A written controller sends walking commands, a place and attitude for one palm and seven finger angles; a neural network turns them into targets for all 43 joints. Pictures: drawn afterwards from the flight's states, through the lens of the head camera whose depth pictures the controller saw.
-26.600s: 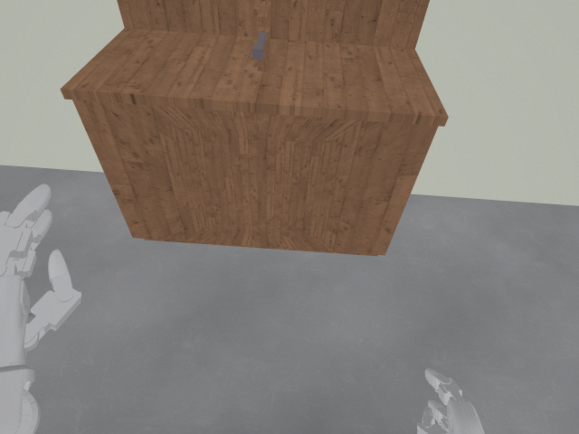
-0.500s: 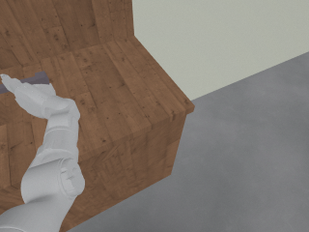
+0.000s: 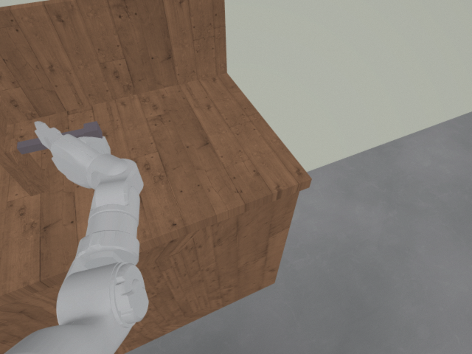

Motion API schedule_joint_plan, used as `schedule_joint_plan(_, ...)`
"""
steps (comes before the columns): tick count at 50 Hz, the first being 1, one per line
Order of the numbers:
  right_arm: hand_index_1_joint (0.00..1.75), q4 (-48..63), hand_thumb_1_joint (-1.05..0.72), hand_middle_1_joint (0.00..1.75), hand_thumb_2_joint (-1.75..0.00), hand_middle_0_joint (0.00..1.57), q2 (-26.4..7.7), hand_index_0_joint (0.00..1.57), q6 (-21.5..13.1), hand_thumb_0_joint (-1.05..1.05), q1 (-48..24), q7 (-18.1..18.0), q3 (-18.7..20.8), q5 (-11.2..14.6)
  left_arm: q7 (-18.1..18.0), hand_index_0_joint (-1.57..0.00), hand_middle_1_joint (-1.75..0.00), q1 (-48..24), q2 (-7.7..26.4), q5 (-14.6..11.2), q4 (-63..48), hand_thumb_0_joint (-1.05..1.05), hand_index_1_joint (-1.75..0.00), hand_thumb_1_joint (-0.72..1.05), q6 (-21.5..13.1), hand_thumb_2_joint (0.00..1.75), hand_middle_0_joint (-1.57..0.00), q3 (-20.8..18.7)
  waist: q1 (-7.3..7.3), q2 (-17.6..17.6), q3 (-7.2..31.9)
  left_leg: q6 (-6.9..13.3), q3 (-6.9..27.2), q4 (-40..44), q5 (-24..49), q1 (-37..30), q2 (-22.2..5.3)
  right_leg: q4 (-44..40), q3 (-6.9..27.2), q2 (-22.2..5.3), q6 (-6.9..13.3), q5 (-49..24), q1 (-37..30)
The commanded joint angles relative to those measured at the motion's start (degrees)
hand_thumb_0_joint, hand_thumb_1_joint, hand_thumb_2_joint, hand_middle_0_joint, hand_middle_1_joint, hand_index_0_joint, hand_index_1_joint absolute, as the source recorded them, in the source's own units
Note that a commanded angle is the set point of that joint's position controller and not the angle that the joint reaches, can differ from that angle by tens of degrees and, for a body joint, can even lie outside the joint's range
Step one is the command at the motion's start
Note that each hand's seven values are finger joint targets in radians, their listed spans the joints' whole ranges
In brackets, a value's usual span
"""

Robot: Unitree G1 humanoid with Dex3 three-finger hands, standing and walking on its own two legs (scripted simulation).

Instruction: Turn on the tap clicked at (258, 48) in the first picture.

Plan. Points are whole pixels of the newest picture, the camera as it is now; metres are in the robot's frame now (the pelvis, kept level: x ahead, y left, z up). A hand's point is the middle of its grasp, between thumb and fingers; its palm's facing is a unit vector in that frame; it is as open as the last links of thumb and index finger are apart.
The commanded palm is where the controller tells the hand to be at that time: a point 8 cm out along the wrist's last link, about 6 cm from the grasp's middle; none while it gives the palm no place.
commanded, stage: lift the hand up off the lever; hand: left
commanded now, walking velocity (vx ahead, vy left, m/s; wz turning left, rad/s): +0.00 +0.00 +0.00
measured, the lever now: (93, 132) +0.49 +0.28 +0.11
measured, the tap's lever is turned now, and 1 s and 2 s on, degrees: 85 85 85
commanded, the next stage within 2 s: draw the hand back beside the body in 1.62 s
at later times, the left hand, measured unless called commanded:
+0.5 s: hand (96, 142) +0.42 +0.24 +0.15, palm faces +0.87 -0.49 -0.11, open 7.8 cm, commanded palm +0.37 +0.25 +0.16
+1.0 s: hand (93, 128) +0.43 +0.24 +0.17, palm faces +0.86 -0.50 -0.09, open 7.8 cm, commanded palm +0.37 +0.25 +0.18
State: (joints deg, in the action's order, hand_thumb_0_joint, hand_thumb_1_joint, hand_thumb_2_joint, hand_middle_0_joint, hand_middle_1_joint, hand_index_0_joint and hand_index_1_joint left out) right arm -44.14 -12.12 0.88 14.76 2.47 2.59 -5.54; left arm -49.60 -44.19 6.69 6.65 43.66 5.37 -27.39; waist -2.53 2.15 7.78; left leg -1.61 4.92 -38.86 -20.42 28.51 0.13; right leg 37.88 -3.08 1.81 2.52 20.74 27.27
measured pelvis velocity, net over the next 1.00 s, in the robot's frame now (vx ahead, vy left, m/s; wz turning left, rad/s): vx -0.02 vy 0.00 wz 0.00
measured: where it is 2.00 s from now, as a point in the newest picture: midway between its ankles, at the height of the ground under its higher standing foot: outside the picture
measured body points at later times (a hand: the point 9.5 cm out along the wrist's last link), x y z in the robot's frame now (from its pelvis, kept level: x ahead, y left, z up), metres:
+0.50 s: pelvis -0.01 -0.01 +0.01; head +0.00 -0.03 +0.45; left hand +0.37 +0.26 +0.16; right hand +0.08 -0.27 -0.13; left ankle -0.02 +0.14 -0.72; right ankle -0.02 -0.09 -0.72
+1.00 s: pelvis -0.02 +0.00 +0.01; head +0.00 -0.02 +0.46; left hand +0.38 +0.26 +0.18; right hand +0.07 -0.25 -0.13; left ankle -0.02 +0.14 -0.72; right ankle -0.02 -0.09 -0.72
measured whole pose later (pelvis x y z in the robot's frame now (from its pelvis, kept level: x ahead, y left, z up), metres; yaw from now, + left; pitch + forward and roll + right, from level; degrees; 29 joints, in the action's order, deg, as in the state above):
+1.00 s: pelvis -0.02 +0.00 +0.01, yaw +0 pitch +7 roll +0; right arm -46.8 -12.1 -1.7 14.1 0.1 1.9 -4.6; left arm -50.0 -47.8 8.0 7.0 41.9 11.1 -26.4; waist -2.1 2.1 6.0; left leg -1.8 4.5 -34.4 -16.9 24.4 0.0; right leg 34.5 -2.7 1.8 2.7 17.7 23.7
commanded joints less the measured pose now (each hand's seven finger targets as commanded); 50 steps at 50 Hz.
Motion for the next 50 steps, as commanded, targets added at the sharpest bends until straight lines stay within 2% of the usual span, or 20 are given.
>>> schedule_joint_plan(1,0.3,4.7,-0.9,0.3,-0.9,0.2,-7.1,0.2,-1.4,0.0,0.7,-0.9,2.2,0.6,-0.1,-0.15,-0.15,-27.1,11.3,2.3,-14.8,0.0,-0.15,0.9,-2.0,0.9,-0.15,3.6,-0.99,-0.8,17.3,2.4,-3.9,2.7,25.6,-8.6,0.6,-3.9,-1.0,-1.2,-1.4,-26.7,-12.6)
schedule_joint_plan(4,0.3,4.6,-0.9,0.3,-0.9,0.2,-7.1,0.2,-1.9,0.0,-0.3,-1.3,2.1,0.6,0.0,-0.15,-0.15,-28.3,10.5,2.4,-14.6,0.0,-0.15,0.9,-1.3,0.9,-0.15,4.6,-1.25,-2.6,16.1,2.8,-4.0,3.3,22.2,-7.5,1.0,-4.6,-0.8,-1.3,-1.6,-25.2,-12.7)
schedule_joint_plan(6,0.3,4.2,-0.9,0.3,-0.9,0.2,-7.1,0.2,-2.1,0.0,-0.4,-1.8,2.0,0.7,0.0,-0.15,-0.15,-29.0,13.1,2.6,-14.9,0.0,-0.15,0.9,-1.2,0.9,-0.15,3.0,-0.93,-1.3,16.9,2.9,-4.1,3.7,21.2,-7.6,1.1,-5.0,-0.4,-1.6,-1.7,-24.8,-13.4)
schedule_joint_plan(8,0.3,4.2,-0.9,0.3,-0.9,0.2,-7.0,0.2,-2.3,0.0,-0.5,-2.1,2.0,0.7,0.1,-0.15,-0.15,-28.5,13.0,2.5,-14.4,0.0,-0.15,0.9,-0.9,0.9,-0.15,3.0,-0.78,-2.5,17.1,3.0,-4.3,3.7,21.0,-7.3,1.3,-5.1,-0.3,-1.8,-1.9,-25.9,-14.4)
schedule_joint_plan(10,0.3,4.3,-0.9,0.3,-0.9,0.2,-7.0,0.2,-2.3,0.0,-0.8,-2.2,2.0,0.8,0.4,-0.15,-0.15,-27.0,13.3,2.4,-15.5,0.0,-0.15,0.9,-0.6,0.9,-0.15,2.7,0.09,-0.4,18.2,2.9,-4.3,3.9,21.2,-7.9,1.4,-5.1,-0.2,-1.8,-1.7,-26.1,-15.1)
schedule_joint_plan(14,0.3,4.4,-0.9,0.3,-0.9,0.2,-7.0,0.2,-2.8,0.0,-0.9,-2.3,1.8,1.1,0.8,-0.15,-0.15,-25.9,11.5,1.7,-14.0,0.0,-0.15,0.9,0.5,0.9,-0.15,4.0,-0.36,-2.9,16.5,3.1,-4.5,4.5,20.0,-7.5,1.4,-6.0,-0.1,-2.1,-2.3,-26.5,-15.0)
schedule_joint_plan(15,0.3,4.4,-0.9,0.3,-0.9,0.2,-7.3,0.2,-2.7,0.0,-1.2,-2.5,1.9,1.3,1.0,-0.15,-0.15,-24.3,13.4,1.4,-13.3,0.0,-0.15,0.9,0.7,0.9,-0.15,2.3,0.36,-2.6,16.2,3.1,-4.3,5.0,19.3,-7.1,1.5,-6.2,-0.1,-2.0,-2.1,-25.4,-15.5)
schedule_joint_plan(17,0.3,4.3,-0.9,0.3,-0.9,0.2,-7.3,0.2,-2.6,0.0,-1.0,-2.9,1.7,1.5,1.1,-0.15,-0.15,-25.2,15.2,0.7,-13.3,0.0,-0.15,0.9,1.0,0.9,-0.15,1.0,0.04,-3.9,16.1,3.2,-4.5,5.3,18.3,-6.4,1.5,-6.8,0.5,-2.6,-2.7,-26.3,-16.6)
schedule_joint_plan(19,0.3,4.5,-0.9,0.3,-0.9,0.2,-7.0,0.2,-3.0,0.0,-1.6,-2.9,1.6,1.6,1.2,-0.15,-0.15,-26.5,12.8,0.8,-14.5,0.0,-0.15,0.9,1.1,0.9,-0.15,3.1,-0.1,-3.8,15.4,3.2,-4.7,5.7,18.1,-6.8,1.6,-7.1,0.4,-2.6,-2.8,-26.3,-16.3)
schedule_joint_plan(20,0.3,4.3,-0.9,0.3,-0.9,0.2,-7.2,0.2,-2.9,0.0,-1.8,-3.1,1.8,1.5,1.1,-0.15,-0.15,-26.4,15.2,1.2,-14.5,0.0,-0.15,0.9,0.9,0.9,-0.15,1.4,0.38,-2.9,15.7,3.3,-4.4,5.8,18.0,-7.1,1.5,-7.1,0.3,-2.4,-2.4,-24.7,-16.2)
schedule_joint_plan(24,0.3,4.1,-0.9,0.3,-0.9,0.2,-7.1,0.2,-3.4,0.0,-2.1,-3.1,1.6,1.5,0.6,-0.15,-0.15,-28.2,16.3,2.1,-14.7,0.0,-0.15,0.9,0.7,0.9,-0.15,1.4,-0.06,-3.5,15.1,3.5,-4.7,5.9,16.1,-6.3,1.5,-7.8,1.0,-2.8,-2.8,-23.4,-15.8)
schedule_joint_plan(25,0.3,4.0,-0.9,0.3,-0.9,0.2,-7.2,0.2,-3.4,0.0,-2.5,-3.3,1.7,1.4,0.7,-0.15,-0.15,-29.6,16.1,2.4,-16.4,0.0,-0.15,0.9,0.5,0.9,-0.15,2.1,0.11,-1.3,15.6,3.4,-4.5,6.1,16.6,-7.3,1.5,-7.6,0.7,-2.4,-2.3,-22.4,-15.5)
schedule_joint_plan(27,0.3,3.7,-0.9,0.3,-0.9,0.2,-6.9,0.2,-4.1,0.0,-2.4,-3.1,1.6,1.5,0.9,-0.15,-0.15,-31.5,13.0,2.6,-15.3,0.0,-0.15,0.9,0.3,0.9,-0.15,5.1,-0.97,-1.0,14.4,3.4,-4.4,6.2,16.1,-8.1,1.4,-7.7,0.2,-2.0,-2.0,-19.9,-13.3)
schedule_joint_plan(29,0.3,3.5,-0.9,0.3,-0.9,0.2,-7.0,0.2,-4.4,0.0,-2.4,-3.1,1.6,1.4,1.0,-0.15,-0.15,-30.5,12.7,2.4,-13.9,0.0,-0.15,0.9,0.5,0.9,-0.15,5.1,-0.76,-1.5,14.3,3.4,-4.3,6.3,15.2,-7.9,1.5,-7.9,0.3,-1.9,-2.0,-18.9,-13.0)
schedule_joint_plan(30,0.3,3.3,-0.9,0.3,-0.9,0.2,-7.3,0.2,-4.2,0.0,-2.3,-3.3,1.7,1.4,1.0,-0.15,-0.15,-30.4,14.8,2.3,-13.8,0.0,-0.15,0.9,0.5,0.9,-0.15,3.4,-0.46,-0.9,14.9,3.4,-4.1,6.5,15.2,-8.3,1.5,-7.9,0.1,-1.7,-1.8,-18.1,-13.3)
schedule_joint_plan(33,0.3,3.8,-0.9,0.3,-0.9,0.2,-7.0,0.2,-4.3,0.0,-2.6,-3.3,1.6,1.7,1.6,-0.15,-0.15,-28.8,12.0,0.7,-13.3,0.0,-0.15,0.9,1.3,0.9,-0.15,5.0,-0.19,-1.3,15.2,3.2,-4.5,6.9,15.8,-8.4,1.7,-8.3,0.3,-1.9,-1.9,-19.4,-14.5)
schedule_joint_plan(38,0.3,3.5,-0.9,0.3,-0.9,0.2,-7.1,0.2,-4.3,0.0,-2.9,-3.3,1.2,1.7,0.9,-0.15,-0.15,-31.0,12.7,0.5,-11.2,0.0,-0.15,0.9,2.4,0.9,-0.15,4.4,-0.29,-2.8,12.9,3.2,-4.2,8.0,13.9,-7.5,1.5,-9.3,0.1,-1.8,-1.9,-15.8,-13.5)
schedule_joint_plan(40,0.3,3.2,-0.9,0.3,-0.9,0.2,-7.4,0.2,-4.2,0.0,-3.1,-3.4,1.2,1.5,0.2,-0.15,-0.15,-31.4,15.9,1.1,-10.8,0.0,-0.15,0.9,2.4,0.9,-0.15,1.9,0.39,-2.8,13.1,3.2,-3.9,8.3,13.8,-7.2,1.5,-9.2,-0.1,-1.7,-1.8,-15.1,-13.7)
schedule_joint_plan(46,0.3,3.3,-0.9,0.3,-0.9,0.2,-6.7,0.2,-4.5,0.0,-2.8,-2.7,1.5,1.0,-0.9,-0.15,-0.15,-34.0,13.1,3.0,-15.0,0.0,-0.15,0.9,1.9,0.9,-0.15,4.6,0.08,0.1,16.7,2.7,-4.2,7.4,18.6,-10.7,0.9,-7.5,-0.5,-1.2,-1.2,-18.5,-13.4)
schedule_joint_plan(50,0.3,3.7,-0.9,0.3,-0.9,0.2,-7.2,0.2,-4.2,0.0,-2.8,-3.0,1.7,1.3,0.1,-0.15,-0.15,-29.1,14.2,1.6,-14.0,0.0,-0.15,0.9,3.5,0.9,-0.15,2.8,1.33,-1.3,16.7,2.7,-4.5,8.0,19.2,-10.2,1.1,-8.0,-0.6,-1.2,-1.3,-19.7,-15.9)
